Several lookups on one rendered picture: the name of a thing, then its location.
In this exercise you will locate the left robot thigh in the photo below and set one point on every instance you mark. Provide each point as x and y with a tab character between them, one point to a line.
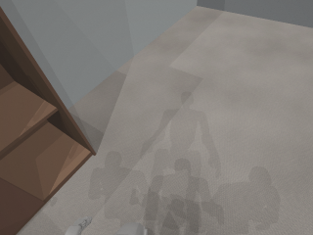
132	228

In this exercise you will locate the left robot hand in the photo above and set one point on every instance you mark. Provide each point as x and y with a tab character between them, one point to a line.
79	225

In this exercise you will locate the wardrobe door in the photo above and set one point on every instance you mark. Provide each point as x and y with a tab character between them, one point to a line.
16	207

